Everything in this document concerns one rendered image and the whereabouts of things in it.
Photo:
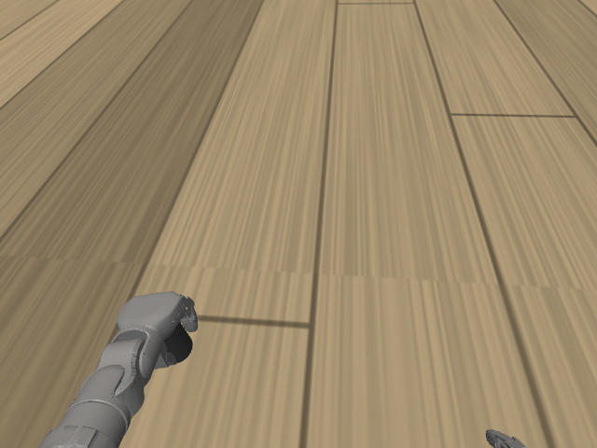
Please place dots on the can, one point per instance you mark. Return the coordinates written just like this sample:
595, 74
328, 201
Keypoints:
179, 343

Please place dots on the left robot hand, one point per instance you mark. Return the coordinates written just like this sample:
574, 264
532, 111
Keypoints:
161, 312

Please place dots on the left robot arm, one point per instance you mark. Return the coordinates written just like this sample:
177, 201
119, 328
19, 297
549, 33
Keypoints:
100, 415

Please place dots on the right robot hand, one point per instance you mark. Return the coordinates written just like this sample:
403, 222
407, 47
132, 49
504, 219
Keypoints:
500, 440

